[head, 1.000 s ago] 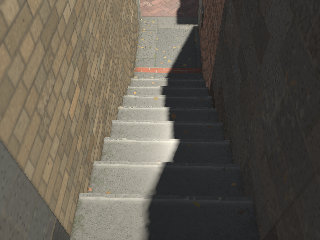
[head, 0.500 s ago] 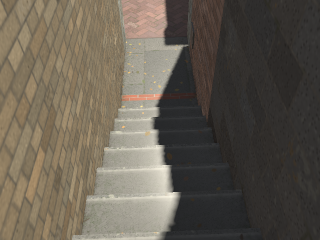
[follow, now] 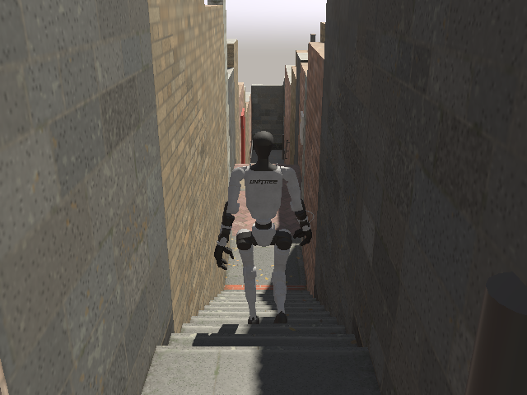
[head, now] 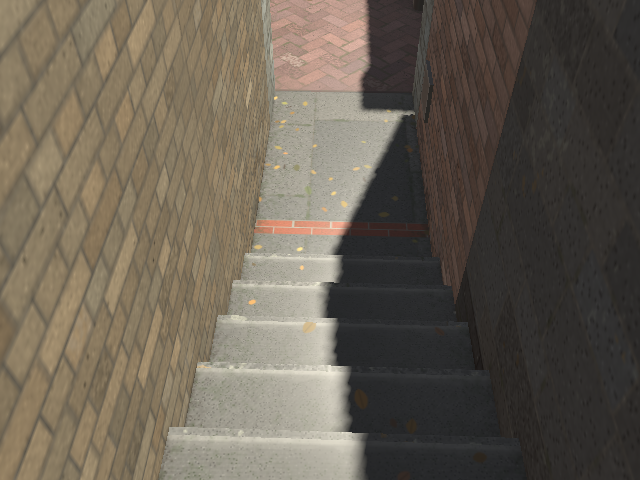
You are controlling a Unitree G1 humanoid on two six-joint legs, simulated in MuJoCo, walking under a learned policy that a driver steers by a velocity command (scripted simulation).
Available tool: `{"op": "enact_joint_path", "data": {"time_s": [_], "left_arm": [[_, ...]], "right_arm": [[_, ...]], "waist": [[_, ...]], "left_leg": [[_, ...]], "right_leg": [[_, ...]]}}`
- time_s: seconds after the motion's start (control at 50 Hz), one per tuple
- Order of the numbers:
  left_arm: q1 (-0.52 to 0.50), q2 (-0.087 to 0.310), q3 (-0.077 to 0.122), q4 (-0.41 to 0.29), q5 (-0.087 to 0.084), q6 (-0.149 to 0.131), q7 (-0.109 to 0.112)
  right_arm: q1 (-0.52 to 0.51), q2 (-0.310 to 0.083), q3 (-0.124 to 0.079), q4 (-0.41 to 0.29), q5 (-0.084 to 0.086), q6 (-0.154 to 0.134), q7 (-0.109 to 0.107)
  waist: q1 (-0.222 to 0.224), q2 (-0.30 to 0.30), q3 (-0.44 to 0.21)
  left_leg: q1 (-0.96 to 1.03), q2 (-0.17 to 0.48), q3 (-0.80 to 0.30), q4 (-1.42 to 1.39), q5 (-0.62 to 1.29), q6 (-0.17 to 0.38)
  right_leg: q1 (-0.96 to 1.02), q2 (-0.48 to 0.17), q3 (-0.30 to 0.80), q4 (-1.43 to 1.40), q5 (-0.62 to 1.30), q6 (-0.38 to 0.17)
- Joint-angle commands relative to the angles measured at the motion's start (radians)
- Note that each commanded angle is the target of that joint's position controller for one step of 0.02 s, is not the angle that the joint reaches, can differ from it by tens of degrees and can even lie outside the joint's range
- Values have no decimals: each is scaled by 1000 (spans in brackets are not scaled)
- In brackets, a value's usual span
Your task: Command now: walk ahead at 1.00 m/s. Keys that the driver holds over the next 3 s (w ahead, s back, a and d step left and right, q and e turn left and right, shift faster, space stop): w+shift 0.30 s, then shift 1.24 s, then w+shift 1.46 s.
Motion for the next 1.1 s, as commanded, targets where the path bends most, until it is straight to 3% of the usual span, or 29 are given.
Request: {"op": "enact_joint_path", "data": {"time_s": [0.02,0.08,0.14,0.2,0.26,0.3,0.32,0.36,0.42,0.44,0.46,0.52,0.58,0.6,0.62,0.64,0.66,0.7,0.74,0.78,0.82,0.84,0.88,0.96,0.98,1.0,1.02,1.06,1.1], "left_arm": [[-89,86,12,-169,0,-30,26],[-236,136,36,-171,63,20,18],[-281,108,28,-190,44,51,-19],[-344,33,-8,-188,17,18,-57],[-197,86,4,-173,27,46,-14],[316,215,62,-32,56,68,8],[381,265,78,-9,68,53,-8],[151,232,52,-70,57,29,-13],[-153,156,14,-169,36,-19,1],[-367,-41,-75,-255,145,-30,-56],[-360,32,-51,-283,124,-26,-55],[-139,248,-3,-307,80,-41,-21],[-287,289,-8,-334,14,-6,-100],[90,12,-66,-261,47,14,-174],[49,71,-61,-339,19,23,-152],[-130,94,-63,-417,11,29,-145],[-322,117,-51,-509,46,24,-112],[-256,108,-54,-458,109,36,-93],[-4,13,-52,-292,92,60,-142],[214,79,-13,-206,76,58,-181],[49,194,20,-248,108,40,-149],[72,321,35,-252,67,8,-121],[92,208,10,-241,45,-2,-70],[-218,43,-53,-276,8,6,-51],[-236,63,-45,-318,20,-4,-20],[-269,52,-64,-308,3,-6,-11],[-397,40,-68,-374,8,-3,-13],[-688,125,-38,-425,115,-29,-36],[-484,150,-7,-318,139,-36,-60]], "right_arm": [[541,-180,-53,120,4,6,7],[346,-57,-16,81,31,-9,-14],[247,-168,-48,47,16,-38,-29],[259,-49,-17,57,96,-61,-28],[262,-55,-18,63,64,-53,-8],[115,-132,-37,45,41,-50,6],[-13,-75,-47,23,44,-36,-13],[257,5,-14,-27,28,-46,-35],[179,-79,-44,-34,-19,3,-43],[171,76,15,-33,-71,-1,58],[296,111,24,22,-93,9,104],[275,-37,-16,30,-7,6,115],[942,-150,-60,220,-67,38,98],[673,-191,-46,112,-13,34,106],[628,-204,-55,87,-34,15,105],[509,-211,-39,42,-57,-6,74],[276,-134,-4,-11,4,-45,44],[-8,13,59,-115,21,-48,23],[4,-110,26,-82,-63,-45,64],[-1,-254,-19,-74,-37,-57,85],[41,-249,-24,-55,51,-53,46],[60,-157,-22,-113,60,-40,72],[-190,-63,-3,-219,-29,9,54],[232,11,15,-46,-34,28,-3],[283,-78,-2,5,-54,24,-10],[255,-59,-3,0,-34,19,-10],[308,-89,-8,-41,72,-5,-19],[645,-77,-7,4,87,-36,-79],[317,-78,23,-120,41,-28,-56]], "waist": [[-164,76,-43],[-56,-112,105],[30,15,133],[14,-5,95],[42,58,43],[343,2,-13],[437,-234,115],[75,-55,107],[-87,51,177],[-131,-49,26],[-182,-71,4],[-109,6,-14],[-445,311,42],[-133,224,-403],[-170,24,-466],[-174,-62,-299],[-110,-158,-155],[53,-66,37],[182,-13,3],[225,1,-77],[117,-65,-95],[126,-378,-214],[167,-185,-101],[-120,-46,-69],[-75,-11,-66],[-98,-67,-73],[-183,205,-67],[-420,219,-48],[-214,12,29]], "left_leg": [[797,324,-426,19,475,106],[261,392,-704,-103,-521,256],[-246,233,-418,-58,-137,171],[-398,55,-184,66,-291,74],[-351,37,-69,358,131,20],[-414,57,-67,1014,580,6],[-664,-119,-45,1598,-493,-30],[-905,-35,-261,1211,-534,13],[-495,47,-253,491,-202,-122],[-303,190,-192,425,116,-115],[62,94,-20,406,415,-112],[514,-7,129,138,587,-210],[758,139,11,-473,687,49],[1197,536,-452,183,1551,387],[1113,655,-652,195,1652,506],[879,570,-571,170,1407,403],[564,496,-534,74,920,256],[-228,342,-295,-70,435,179],[-747,121,-60,29,348,104],[-719,98,19,173,531,19],[-177,162,-92,562,128,-79],[-256,34,-12,859,-116,-175],[-767,2,-69,729,-612,-144],[-137,94,-89,392,-193,-129],[-125,141,-122,189,205,-139],[51,123,-94,125,226,-164],[250,224,-204,-13,238,-111],[815,227,-430,92,-297,-23],[191,182,-375,172,-550,18]], "right_leg": [[-883,-26,270,254,153,-70],[-913,-144,324,-154,327,46],[-375,-106,116,-546,752,137],[-35,-86,-25,-869,1405,87],[256,16,-169,-818,1278,54],[581,-18,-113,-974,1008,-23],[586,-188,119,-1203,999,-112],[578,-390,388,-978,1334,-117],[-159,-400,436,-1045,1060,-211],[-499,-310,219,-971,894,-190],[-775,-133,53,-829,793,-129],[-881,15,-114,-645,425,118],[-648,58,34,354,461,254],[-883,-25,172,570,-131,245],[-1073,-84,261,696,-129,275],[-1213,-99,215,626,-87,218],[-1226,-161,204,284,109,193],[-754,-274,137,-369,543,150],[-61,-180,-60,-413,862,154],[188,-46,-168,-405,954,178],[-126,-124,-27,-927,1054,176],[68,-303,250,-1181,1512,-39],[136,-401,744,-1217,569,-172],[-525,-300,396,-967,551,-6],[-520,-201,250,-773,261,52],[-636,-196,241,-680,321,58],[-789,-88,6,-588,451,164],[-1378,-91,-32,-561,309,164],[-877,-146,54,-978,1060,67]]}}
Next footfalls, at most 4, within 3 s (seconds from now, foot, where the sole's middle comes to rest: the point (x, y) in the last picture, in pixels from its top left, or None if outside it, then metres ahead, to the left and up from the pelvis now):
0.32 right None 0.40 -0.08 -0.95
0.58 left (310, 475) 0.68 0.08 -1.10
0.82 right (403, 426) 0.83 -0.18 -1.12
0.98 left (314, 420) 0.84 0.07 -1.12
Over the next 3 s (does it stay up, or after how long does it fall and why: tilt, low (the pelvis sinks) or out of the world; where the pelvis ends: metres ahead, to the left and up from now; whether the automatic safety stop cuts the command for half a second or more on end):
stays up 2.11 -0.03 -1.08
